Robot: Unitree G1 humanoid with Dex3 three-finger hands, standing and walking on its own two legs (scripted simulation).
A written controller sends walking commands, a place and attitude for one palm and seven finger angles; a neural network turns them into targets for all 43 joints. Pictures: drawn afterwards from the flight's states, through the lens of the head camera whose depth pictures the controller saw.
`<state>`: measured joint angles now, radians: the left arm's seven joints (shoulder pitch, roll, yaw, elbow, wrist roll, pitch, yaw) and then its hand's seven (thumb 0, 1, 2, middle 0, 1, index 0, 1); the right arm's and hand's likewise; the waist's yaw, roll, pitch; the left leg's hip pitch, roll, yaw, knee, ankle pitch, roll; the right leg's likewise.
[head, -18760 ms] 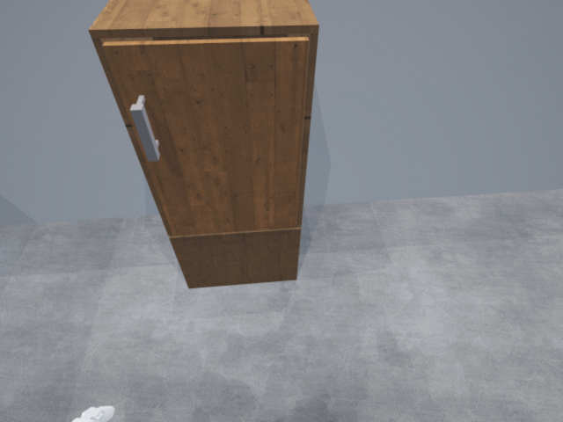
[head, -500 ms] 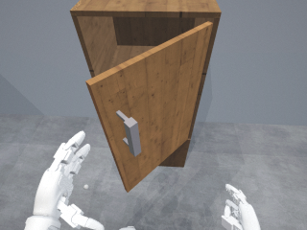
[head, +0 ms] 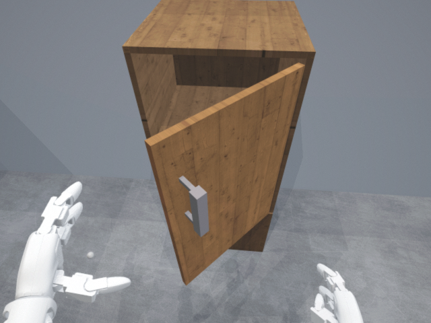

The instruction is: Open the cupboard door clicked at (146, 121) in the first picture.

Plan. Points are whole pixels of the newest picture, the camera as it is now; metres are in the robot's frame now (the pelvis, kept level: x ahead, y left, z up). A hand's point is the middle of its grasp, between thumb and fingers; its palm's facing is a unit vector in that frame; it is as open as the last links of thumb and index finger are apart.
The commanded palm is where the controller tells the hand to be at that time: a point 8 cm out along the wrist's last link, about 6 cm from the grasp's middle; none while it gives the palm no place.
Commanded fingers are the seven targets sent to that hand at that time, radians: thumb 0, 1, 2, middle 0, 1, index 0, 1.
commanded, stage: draw the hand back to the body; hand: left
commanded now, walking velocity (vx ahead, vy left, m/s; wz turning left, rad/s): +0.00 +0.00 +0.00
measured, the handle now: (193, 206) +0.33 +0.08 +0.05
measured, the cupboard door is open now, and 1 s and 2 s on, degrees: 47 47 47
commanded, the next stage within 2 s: step back with the hand held close in 0.88 s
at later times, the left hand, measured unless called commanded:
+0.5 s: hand (50, 212) +0.22 +0.26 +0.17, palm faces +0.44 -0.80 -0.40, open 9.1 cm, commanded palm +0.17 +0.30 +0.19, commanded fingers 0.00 0.90 0.90 -0.20 -0.30 -0.20 -0.30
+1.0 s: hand (54, 219) +0.21 +0.25 +0.17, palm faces +0.45 -0.80 -0.39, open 7.4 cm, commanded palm +0.16 +0.28 +0.20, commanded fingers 0.00 0.90 0.90 -0.20 -0.30 -0.20 -0.30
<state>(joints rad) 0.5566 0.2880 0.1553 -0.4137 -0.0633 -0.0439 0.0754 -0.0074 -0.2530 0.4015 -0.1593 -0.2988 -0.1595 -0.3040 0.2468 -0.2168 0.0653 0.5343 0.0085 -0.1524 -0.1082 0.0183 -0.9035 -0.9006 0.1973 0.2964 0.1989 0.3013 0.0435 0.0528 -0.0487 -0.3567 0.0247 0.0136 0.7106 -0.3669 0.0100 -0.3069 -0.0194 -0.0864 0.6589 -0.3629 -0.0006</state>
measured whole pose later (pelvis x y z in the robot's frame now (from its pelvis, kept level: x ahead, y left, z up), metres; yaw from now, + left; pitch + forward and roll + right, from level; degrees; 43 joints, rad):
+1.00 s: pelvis +0.01 -0.01 +0.03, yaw -1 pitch -5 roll +0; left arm 0.44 0.32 0.33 -0.34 -0.05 -0.08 0.11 0.02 0.89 0.89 -0.21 -0.30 -0.21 -0.31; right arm 0.18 -0.22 0.02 0.66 -0.01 -0.09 -0.08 0.02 -0.90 -0.90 0.20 0.30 0.20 0.30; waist 0.07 0.06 0.04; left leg -0.06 0.04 0.04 0.38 -0.23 -0.01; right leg -0.02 0.01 -0.07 0.34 -0.22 -0.02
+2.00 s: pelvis -0.13 +0.03 +0.01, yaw +2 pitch +0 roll -4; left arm 0.48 0.43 0.47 -0.55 -0.01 -0.21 0.17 0.02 0.89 0.89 -0.21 -0.30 -0.21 -0.31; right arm 0.19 -0.16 0.00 0.62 -0.02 -0.11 -0.07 0.02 -0.90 -0.90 0.20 0.30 0.20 0.30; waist -0.01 0.01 0.06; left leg -0.45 0.02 -0.01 0.55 -0.10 0.06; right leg -0.45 0.08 0.02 1.08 -0.44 0.02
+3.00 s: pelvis -0.27 +0.00 +0.02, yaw -2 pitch -1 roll +0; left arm 0.55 0.40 0.40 -0.49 -0.02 -0.20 0.15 0.02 0.89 0.89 -0.21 -0.30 -0.21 -0.31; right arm 0.20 -0.20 0.02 0.62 -0.01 -0.15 -0.07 0.02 -0.90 -0.90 0.20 0.30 0.20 0.30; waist 0.00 -0.02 0.04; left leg -0.18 0.03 0.03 0.47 -0.26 -0.02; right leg -0.26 0.01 -0.08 0.47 -0.19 -0.04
